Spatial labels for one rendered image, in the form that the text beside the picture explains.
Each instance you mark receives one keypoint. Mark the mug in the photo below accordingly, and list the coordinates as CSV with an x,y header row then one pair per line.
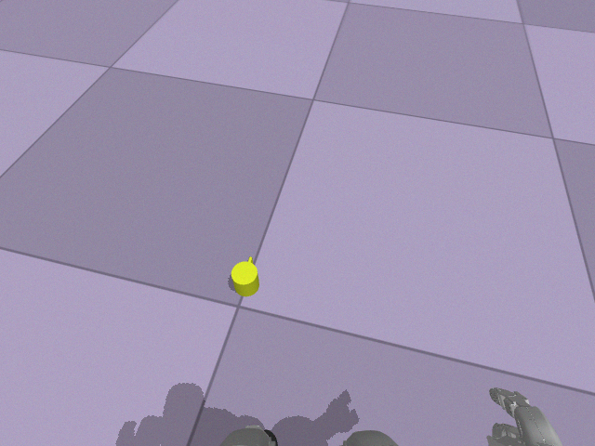
x,y
245,278

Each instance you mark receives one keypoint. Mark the right robot hand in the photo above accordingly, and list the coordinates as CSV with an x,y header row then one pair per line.
x,y
533,427

